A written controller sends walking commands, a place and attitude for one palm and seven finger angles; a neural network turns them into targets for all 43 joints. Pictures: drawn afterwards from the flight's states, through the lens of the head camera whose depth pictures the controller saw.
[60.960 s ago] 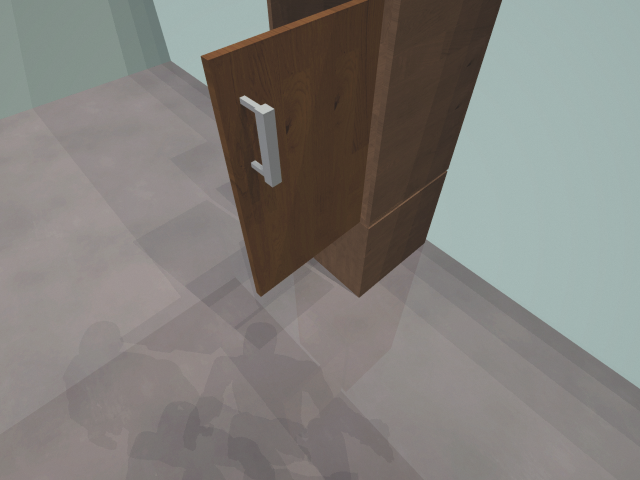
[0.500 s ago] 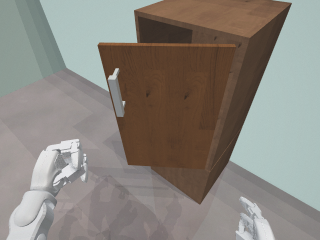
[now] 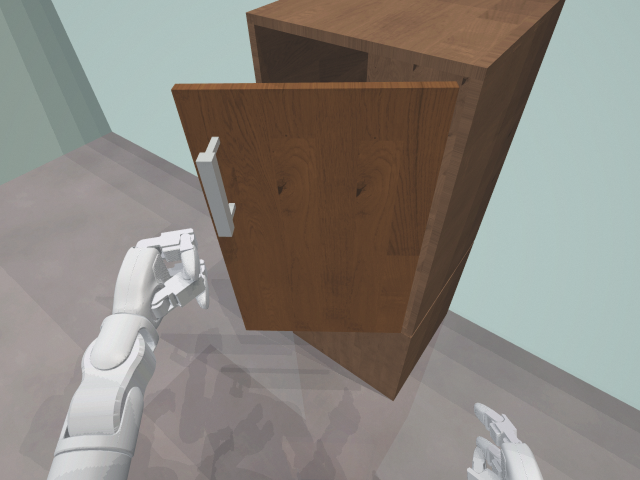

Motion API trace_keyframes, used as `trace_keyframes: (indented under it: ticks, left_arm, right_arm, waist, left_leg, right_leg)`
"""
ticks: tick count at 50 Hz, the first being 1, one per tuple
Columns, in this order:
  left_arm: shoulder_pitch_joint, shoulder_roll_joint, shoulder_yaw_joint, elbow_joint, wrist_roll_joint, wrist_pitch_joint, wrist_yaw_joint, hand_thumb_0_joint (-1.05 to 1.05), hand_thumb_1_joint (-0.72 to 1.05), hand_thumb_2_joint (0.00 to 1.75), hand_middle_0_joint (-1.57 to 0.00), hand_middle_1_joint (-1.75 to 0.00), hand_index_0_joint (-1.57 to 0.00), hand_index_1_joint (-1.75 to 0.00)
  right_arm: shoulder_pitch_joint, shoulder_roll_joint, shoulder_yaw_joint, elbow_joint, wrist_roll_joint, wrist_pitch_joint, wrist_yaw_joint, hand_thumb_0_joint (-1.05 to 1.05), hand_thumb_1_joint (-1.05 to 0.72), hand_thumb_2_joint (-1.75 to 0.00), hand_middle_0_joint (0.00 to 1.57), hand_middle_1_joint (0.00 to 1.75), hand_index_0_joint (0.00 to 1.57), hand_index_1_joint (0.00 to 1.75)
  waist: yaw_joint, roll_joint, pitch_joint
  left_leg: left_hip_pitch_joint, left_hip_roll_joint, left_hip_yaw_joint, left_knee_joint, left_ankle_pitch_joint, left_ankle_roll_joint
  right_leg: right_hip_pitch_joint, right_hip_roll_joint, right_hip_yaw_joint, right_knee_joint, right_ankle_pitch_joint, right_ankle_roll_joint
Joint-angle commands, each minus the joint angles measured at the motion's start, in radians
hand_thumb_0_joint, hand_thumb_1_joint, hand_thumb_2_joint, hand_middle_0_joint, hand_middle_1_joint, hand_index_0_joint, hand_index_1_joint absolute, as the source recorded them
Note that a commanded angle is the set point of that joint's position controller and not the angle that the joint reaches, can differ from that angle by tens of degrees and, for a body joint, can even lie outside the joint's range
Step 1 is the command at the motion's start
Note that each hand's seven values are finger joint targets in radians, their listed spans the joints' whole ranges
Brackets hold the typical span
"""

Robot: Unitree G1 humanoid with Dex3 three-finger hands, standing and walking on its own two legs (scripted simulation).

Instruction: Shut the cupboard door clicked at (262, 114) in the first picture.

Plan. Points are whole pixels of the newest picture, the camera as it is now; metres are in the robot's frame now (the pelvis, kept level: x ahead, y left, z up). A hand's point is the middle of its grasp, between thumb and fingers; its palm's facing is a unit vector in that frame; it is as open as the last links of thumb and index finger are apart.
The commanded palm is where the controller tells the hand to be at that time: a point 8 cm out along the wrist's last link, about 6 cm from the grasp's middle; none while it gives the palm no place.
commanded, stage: bring the fist close to the handle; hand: left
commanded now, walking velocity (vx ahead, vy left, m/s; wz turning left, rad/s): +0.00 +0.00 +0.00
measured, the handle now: (220, 188) +0.48 +0.19 +0.12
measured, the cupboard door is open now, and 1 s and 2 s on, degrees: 35 35 21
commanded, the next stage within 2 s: push the door shut along its arc in 0.90 s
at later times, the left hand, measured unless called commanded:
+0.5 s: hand (221, 232) +0.39 +0.16 +0.13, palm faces +0.04 -1.00 -0.01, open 3.1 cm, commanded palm +0.36 +0.21 +0.13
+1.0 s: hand (222, 230) +0.39 +0.16 +0.13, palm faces +0.05 -1.00 -0.01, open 3.1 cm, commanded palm +0.36 +0.20 +0.13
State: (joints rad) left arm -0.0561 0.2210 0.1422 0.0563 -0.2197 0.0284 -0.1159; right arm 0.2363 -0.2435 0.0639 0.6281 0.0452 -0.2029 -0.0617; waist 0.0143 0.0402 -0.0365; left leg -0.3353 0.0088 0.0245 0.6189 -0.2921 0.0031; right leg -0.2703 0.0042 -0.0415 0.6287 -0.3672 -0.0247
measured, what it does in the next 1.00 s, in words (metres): stands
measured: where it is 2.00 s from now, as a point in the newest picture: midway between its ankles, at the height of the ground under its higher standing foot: outside the picture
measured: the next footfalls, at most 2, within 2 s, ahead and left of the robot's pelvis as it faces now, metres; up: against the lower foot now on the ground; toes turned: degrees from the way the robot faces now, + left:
none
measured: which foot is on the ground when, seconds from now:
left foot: down 0.00-1.00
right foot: down 0.00-1.00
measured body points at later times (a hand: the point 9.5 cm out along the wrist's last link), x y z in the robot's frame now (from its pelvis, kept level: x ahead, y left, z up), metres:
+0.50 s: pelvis +0.00 +0.00 +0.00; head +0.02 -0.01 +0.45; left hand +0.38 +0.21 +0.13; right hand +0.15 -0.24 -0.10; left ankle +0.02 +0.12 -0.73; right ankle -0.02 -0.10 -0.73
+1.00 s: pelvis +0.00 +0.01 +0.00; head +0.01 -0.01 +0.45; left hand +0.38 +0.21 +0.13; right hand +0.13 -0.24 -0.11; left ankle +0.02 +0.12 -0.73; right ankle -0.02 -0.10 -0.73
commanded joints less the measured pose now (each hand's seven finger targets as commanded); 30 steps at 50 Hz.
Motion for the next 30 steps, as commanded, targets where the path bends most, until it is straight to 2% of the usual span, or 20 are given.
trace_keyframes:
  ticks: [1, 2, 3, 5, 7, 8, 10, 11, 12, 14, 15, 16, 17, 20, 21, 22, 25, 27, 28, 30]
  left_arm:
    - [-0.339, 0.15, 0.08, -0.173, -0.009, -0.063, 0.011, 0.0, 0.9, 0.9, -1.3, -1.5, -1.3, -1.5]
    - [-0.356, 0.174, 0.092, -0.157, -0.002, -0.069, 0.017, 0.0, 0.9, 0.9, -1.3, -1.5, -1.3, -1.5]
    - [-0.38, 0.125, 0.049, -0.156, -0.001, -0.073, 0.014, 0.0, 0.9, 0.9, -1.3, -1.5, -1.3, -1.5]
    - [-0.423, 0.132, 0.053, -0.135, -0.004, -0.078, 0.015, 0.0, 0.9, 0.9, -1.3, -1.5, -1.3, -1.5]
    - [-0.453, 0.166, 0.073, -0.068, 0.006, -0.076, 0.02, 0.0, 0.9, 0.9, -1.3, -1.5, -1.3, -1.5]
    - [-0.494, 0.138, 0.051, -0.068, 0.004, -0.078, 0.019, 0.0, 0.9, 0.9, -1.3, -1.5, -1.3, -1.5]
    - [-0.509, 0.133, 0.052, -0.059, 0.006, -0.083, 0.02, 0.0, 0.9, 0.9, -1.3, -1.5, -1.3, -1.5]
    - [-0.513, 0.151, 0.071, -0.032, 0.006, -0.083, 0.023, 0.0, 0.9, 0.9, -1.3, -1.5, -1.3, -1.5]
    - [-0.5, 0.188, 0.106, 0.003, 0.006, -0.081, 0.028, 0.0, 0.9, 0.9, -1.3, -1.5, -1.3, -1.5]
    - [-0.563, 0.143, 0.065, 0.024, 0.007, -0.085, 0.026, 0.0, 0.9, 0.9, -1.3, -1.5, -1.3, -1.5]
    - [-0.605, 0.162, 0.076, 0.031, 0.009, -0.092, 0.03, 0.0, 0.9, 0.9, -1.3, -1.5, -1.3, -1.5]
    - [-0.607, 0.154, 0.072, 0.061, 0.012, -0.092, 0.031, 0.0, 0.9, 0.9, -1.3, -1.5, -1.3, -1.5]
    - [-0.621, 0.186, 0.095, 0.09, 0.015, -0.096, 0.036, 0.0, 0.9, 0.9, -1.3, -1.5, -1.3, -1.5]
    - [-0.686, 0.157, 0.071, 0.11, 0.015, -0.117, 0.033, 0.0, 0.9, 0.9, -1.3, -1.5, -1.3, -1.5]
    - [-0.696, 0.156, 0.07, 0.123, 0.015, -0.123, 0.033, 0.0, 0.9, 0.9, -1.3, -1.5, -1.3, -1.5]
    - [-0.704, 0.184, 0.091, 0.152, 0.018, -0.128, 0.037, 0.0, 0.9, 0.9, -1.3, -1.5, -1.3, -1.5]
    - [-0.761, 0.153, 0.066, 0.196, 0.021, -0.14, 0.039, 0.0, 0.9, 0.9, -1.3, -1.5, -1.3, -1.5]
    - [-0.722, 0.188, 0.1, 0.243, 0.027, -0.143, 0.042, 0.0, 0.9, 0.9, -1.3, -1.5, -1.3, -1.5]
    - [-0.736, 0.17, 0.081, 0.234, 0.028, -0.147, 0.04, 0.0, 0.9, 0.9, -1.3, -1.5, -1.3, -1.5]
    - [-0.722, 0.147, 0.074, 0.218, 0.024, -0.154, 0.042, 0.0, 0.9, 0.9, -1.3, -1.5, -1.3, -1.5]
  right_arm:
    - [-0.111, -0.108, -0.053, -0.156, 0.002, -0.035, -0.007, 0.0, -0.9, -0.9, 0.2, 0.3, 0.2, 0.3]
    - [-0.107, -0.114, -0.055, -0.151, 0.001, -0.03, -0.008, 0.0, -0.9, -0.9, 0.2, 0.3, 0.2, 0.3]
    - [-0.11, -0.108, -0.054, -0.153, 0.003, -0.028, -0.006, 0.0, -0.9, -0.9, 0.2, 0.3, 0.2, 0.3]
    - [-0.102, -0.112, -0.057, -0.147, 0.003, -0.025, -0.006, 0.0, -0.9, -0.9, 0.2, 0.3, 0.2, 0.3]
    - [-0.091, -0.12, -0.06, -0.132, 0.003, -0.013, -0.009, 0.0, -0.9, -0.9, 0.2, 0.3, 0.2, 0.3]
    - [-0.096, -0.116, -0.059, -0.133, 0.003, -0.01, -0.008, 0.0, -0.9, -0.9, 0.2, 0.3, 0.2, 0.3]
    - [-0.091, -0.115, -0.063, -0.136, 0.002, -0.004, -0.006, 0.0, -0.9, -0.9, 0.2, 0.3, 0.2, 0.3]
    - [-0.089, -0.117, -0.064, -0.133, 0.002, 0.0, -0.006, 0.0, -0.9, -0.9, 0.2, 0.3, 0.2, 0.3]
    - [-0.08, -0.124, -0.066, -0.127, -0.001, 0.008, -0.007, 0.0, -0.9, -0.9, 0.2, 0.3, 0.2, 0.3]
    - [-0.087, -0.117, -0.063, -0.129, 0.004, 0.018, -0.005, 0.0, -0.9, -0.9, 0.2, 0.3, 0.2, 0.3]
    - [-0.082, -0.119, -0.064, -0.121, 0.003, 0.022, -0.005, 0.0, -0.9, -0.9, 0.2, 0.3, 0.2, 0.3]
    - [-0.076, -0.12, -0.065, -0.122, 0.002, 0.027, -0.005, 0.0, -0.9, -0.9, 0.2, 0.3, 0.2, 0.3]
    - [-0.071, -0.126, -0.068, -0.117, 0.003, 0.033, -0.007, 0.0, -0.9, -0.9, 0.2, 0.3, 0.2, 0.3]
    - [-0.068, -0.12, -0.07, -0.118, 0.003, 0.039, -0.004, 0.0, -0.9, -0.9, 0.2, 0.3, 0.2, 0.3]
    - [-0.061, -0.123, -0.071, -0.116, 0.003, 0.042, -0.003, 0.0, -0.9, -0.9, 0.2, 0.3, 0.2, 0.3]
    - [-0.053, -0.128, -0.073, -0.11, 0.002, 0.046, -0.005, 0.0, -0.9, -0.9, 0.2, 0.3, 0.2, 0.3]
    - [-0.046, -0.125, -0.075, -0.105, 0.004, 0.054, -0.001, 0.0, -0.9, -0.9, 0.2, 0.3, 0.2, 0.3]
    - [-0.031, -0.133, -0.078, -0.102, 0.002, 0.063, 0.002, 0.0, -0.9, -0.9, 0.2, 0.3, 0.2, 0.3]
    - [-0.035, -0.13, -0.078, -0.109, 0.004, 0.067, 0.004, 0.0, -0.9, -0.9, 0.2, 0.3, 0.2, 0.3]
    - [-0.033, -0.125, -0.082, -0.118, 0.003, 0.066, 0.01, 0.0, -0.9, -0.9, 0.2, 0.3, 0.2, 0.3]
  waist:
    - [0.006, -0.029, -0.182]
    - [0.003, -0.053, -0.186]
    - [-0.003, -0.035, -0.194]
    - [-0.005, -0.026, -0.207]
    - [-0.012, -0.056, -0.197]
    - [-0.019, -0.04, -0.204]
    - [-0.009, -0.029, -0.247]
    - [-0.009, -0.037, -0.25]
    - [-0.002, -0.072, -0.252]
    - [-0.016, -0.047, -0.229]
    - [-0.022, -0.036, -0.236]
    - [-0.018, -0.043, -0.242]
    - [-0.021, -0.066, -0.234]
    - [-0.025, -0.019, -0.265]
    - [-0.027, -0.037, -0.275]
    - [-0.027, -0.054, -0.275]
    - [-0.037, -0.043, -0.274]
    - [-0.022, -0.058, -0.283]
    - [-0.028, -0.055, -0.282]
    - [-0.016, -0.039, -0.308]
  left_leg:
    - [0.149, -0.014, -0.016, -0.068, 0.204, 0.026]
    - [0.146, -0.012, -0.016, -0.064, 0.203, 0.028]
    - [0.155, -0.013, -0.016, -0.067, 0.211, 0.028]
    - [0.166, -0.013, -0.02, -0.064, 0.217, 0.026]
    - [0.155, -0.011, -0.019, -0.059, 0.215, 0.028]
    - [0.161, -0.014, -0.018, -0.058, 0.218, 0.029]
    - [0.178, -0.013, -0.02, -0.058, 0.25, 0.026]
    - [0.176, -0.014, -0.017, -0.054, 0.257, 0.027]
    - [0.16, -0.013, -0.016, -0.051, 0.257, 0.028]
    - [0.154, -0.015, -0.011, -0.054, 0.25, 0.027]
    - [0.162, -0.012, -0.016, -0.052, 0.248, 0.026]
    - [0.158, -0.014, -0.015, -0.052, 0.249, 0.026]
    - [0.15, -0.011, -0.015, -0.047, 0.25, 0.029]
    - [0.167, -0.014, -0.012, -0.043, 0.258, 0.026]
    - [0.166, -0.012, -0.015, -0.042, 0.262, 0.026]
    - [0.158, -0.011, -0.014, -0.038, 0.265, 0.028]
    - [0.155, -0.012, -0.012, -0.035, 0.261, 0.027]
    - [0.142, -0.01, -0.014, -0.037, 0.263, 0.027]
    - [0.138, -0.01, -0.012, -0.041, 0.261, 0.027]
    - [0.154, -0.01, -0.011, -0.037, 0.288, 0.026]
  right_leg:
    - [-0.023, 0.003, 0.011, -0.108, 0.314, 0.018]
    - [-0.018, 0.001, 0.014, -0.111, 0.307, 0.02]
    - [-0.021, 0.003, 0.01, -0.106, 0.319, 0.018]
    - [-0.027, 0.005, 0.007, -0.102, 0.327, 0.016]
    - [-0.03, 0.005, 0.012, -0.107, 0.325, 0.018]
    - [-0.035, 0.002, 0.014, -0.106, 0.335, 0.019]
    - [-0.017, 0.004, 0.007, -0.093, 0.365, 0.014]
    - [-0.014, 0.003, 0.011, -0.094, 0.382, 0.015]
    - [0.0, 0.003, 0.014, -0.096, 0.386, 0.018]
    - [-0.018, 0.001, 0.015, -0.097, 0.387, 0.018]
    - [-0.028, 0.003, 0.013, -0.095, 0.377, 0.016]
    - [-0.024, 0.004, 0.015, -0.094, 0.379, 0.015]
    - [-0.023, 0.003, 0.017, -0.098, 0.381, 0.017]
    - [-0.03, 0.003, 0.02, -0.089, 0.393, 0.014]
    - [-0.028, 0.005, 0.016, -0.086, 0.396, 0.013]
    - [-0.025, 0.006, 0.019, -0.088, 0.398, 0.015]
    - [-0.044, 0.006, 0.018, -0.083, 0.4, 0.015]
    - [-0.031, 0.009, 0.018, -0.083, 0.395, 0.013]
    - [-0.029, 0.006, 0.017, -0.081, 0.397, 0.014]
    - [-0.021, 0.009, 0.015, -0.073, 0.424, 0.011]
